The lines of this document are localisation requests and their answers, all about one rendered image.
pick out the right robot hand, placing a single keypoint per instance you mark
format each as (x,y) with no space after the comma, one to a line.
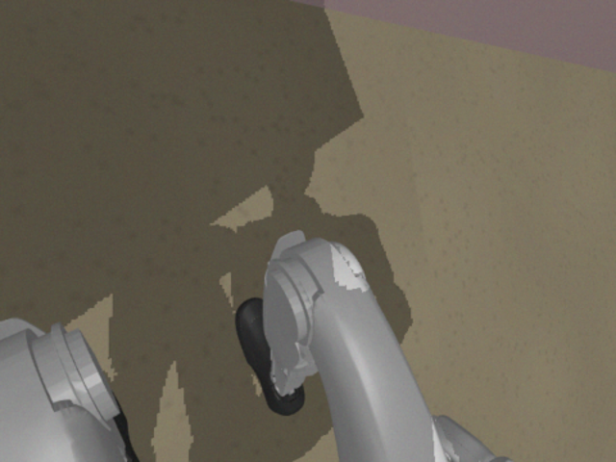
(459,444)

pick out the left robot foot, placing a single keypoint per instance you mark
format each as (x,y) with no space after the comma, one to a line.
(122,426)

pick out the right robot foot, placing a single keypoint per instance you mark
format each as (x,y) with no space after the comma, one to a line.
(250,330)

